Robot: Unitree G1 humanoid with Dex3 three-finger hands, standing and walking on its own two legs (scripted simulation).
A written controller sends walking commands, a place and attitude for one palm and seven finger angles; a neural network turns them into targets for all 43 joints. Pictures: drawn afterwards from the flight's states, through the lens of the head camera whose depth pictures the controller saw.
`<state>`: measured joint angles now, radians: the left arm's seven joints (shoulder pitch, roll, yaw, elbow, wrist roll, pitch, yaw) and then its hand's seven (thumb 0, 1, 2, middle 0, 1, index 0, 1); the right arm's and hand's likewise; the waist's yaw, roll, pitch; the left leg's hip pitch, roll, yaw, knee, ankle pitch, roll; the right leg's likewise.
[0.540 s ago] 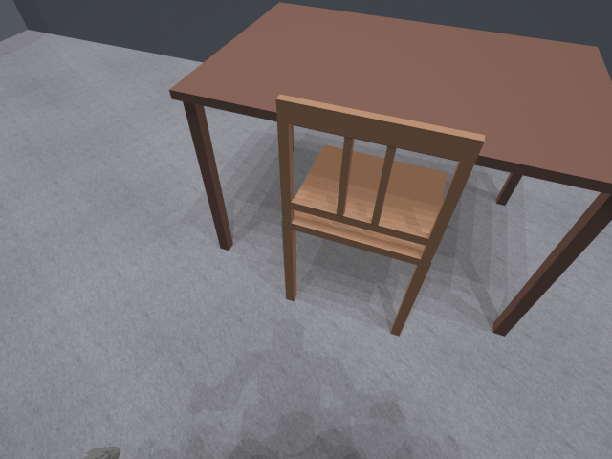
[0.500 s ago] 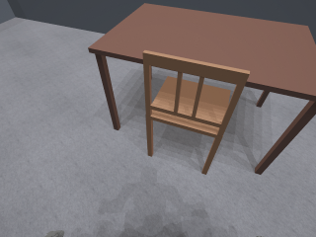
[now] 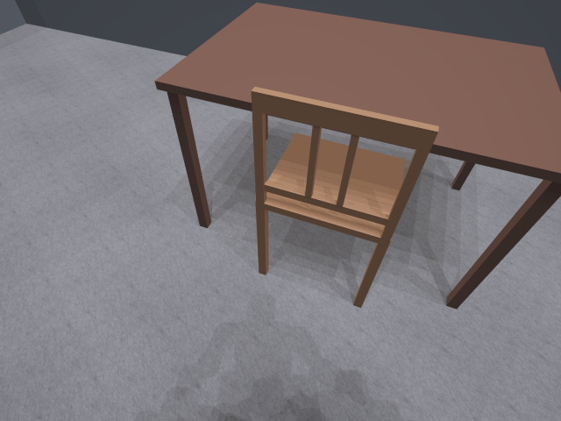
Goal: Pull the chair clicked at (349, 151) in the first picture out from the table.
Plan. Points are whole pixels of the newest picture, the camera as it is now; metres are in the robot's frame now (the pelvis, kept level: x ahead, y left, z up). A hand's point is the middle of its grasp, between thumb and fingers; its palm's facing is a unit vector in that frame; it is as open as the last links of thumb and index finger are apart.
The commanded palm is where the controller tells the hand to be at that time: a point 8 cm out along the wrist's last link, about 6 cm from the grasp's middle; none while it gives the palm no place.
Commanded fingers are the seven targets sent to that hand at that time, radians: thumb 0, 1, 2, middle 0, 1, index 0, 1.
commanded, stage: stand and wait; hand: left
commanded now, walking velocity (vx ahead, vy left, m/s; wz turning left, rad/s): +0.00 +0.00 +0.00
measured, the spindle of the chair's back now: (312, 162) +0.76 -0.05 -0.12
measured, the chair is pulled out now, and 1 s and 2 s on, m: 0.00 0.00 0.00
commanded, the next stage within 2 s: look at it before walking up in 0.28 s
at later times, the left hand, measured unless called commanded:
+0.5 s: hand out of the picture +0.06 +0.23 -0.16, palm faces -0.02 -0.95 -0.31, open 7.3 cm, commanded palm none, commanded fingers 0.00 0.90 0.90 -0.20 -0.30 -0.20 -0.30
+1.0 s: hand out of the picture +0.06 +0.23 -0.16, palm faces -0.02 -0.95 -0.31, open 7.3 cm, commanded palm none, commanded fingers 0.00 0.90 0.90 -0.20 -0.30 -0.20 -0.30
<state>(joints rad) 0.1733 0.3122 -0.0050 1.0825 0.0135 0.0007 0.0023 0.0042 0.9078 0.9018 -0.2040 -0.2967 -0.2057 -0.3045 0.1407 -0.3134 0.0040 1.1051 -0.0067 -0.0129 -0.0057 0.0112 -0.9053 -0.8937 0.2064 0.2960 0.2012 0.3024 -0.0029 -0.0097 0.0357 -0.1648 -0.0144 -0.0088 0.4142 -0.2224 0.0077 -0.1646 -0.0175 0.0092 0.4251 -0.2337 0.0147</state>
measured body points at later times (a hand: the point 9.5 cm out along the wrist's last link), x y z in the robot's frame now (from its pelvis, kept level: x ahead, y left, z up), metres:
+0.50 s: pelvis +0.00 +0.00 +0.00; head +0.00 -0.01 +0.45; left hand +0.07 +0.28 -0.14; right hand +0.06 -0.29 -0.14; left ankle +0.00 +0.12 -0.74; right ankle +0.00 -0.13 -0.74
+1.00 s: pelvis +0.00 -0.01 +0.00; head +0.00 -0.01 +0.45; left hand +0.06 +0.28 -0.14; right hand +0.06 -0.29 -0.14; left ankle +0.00 +0.12 -0.74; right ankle +0.00 -0.13 -0.74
